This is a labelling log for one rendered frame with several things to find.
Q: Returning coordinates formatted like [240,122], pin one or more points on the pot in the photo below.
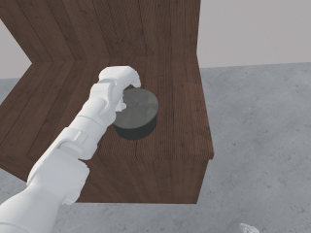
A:
[138,133]

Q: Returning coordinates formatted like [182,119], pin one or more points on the lid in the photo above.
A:
[142,114]

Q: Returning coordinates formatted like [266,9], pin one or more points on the left robot upper arm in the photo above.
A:
[34,210]

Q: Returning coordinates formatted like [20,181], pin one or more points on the robot left hand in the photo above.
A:
[125,75]

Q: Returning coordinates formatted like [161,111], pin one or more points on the robot right hand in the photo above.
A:
[245,228]

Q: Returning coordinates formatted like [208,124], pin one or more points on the robot left forearm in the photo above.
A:
[81,137]

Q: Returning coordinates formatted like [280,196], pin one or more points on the table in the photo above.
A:
[69,43]

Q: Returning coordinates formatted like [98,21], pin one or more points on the knob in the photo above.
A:
[131,102]

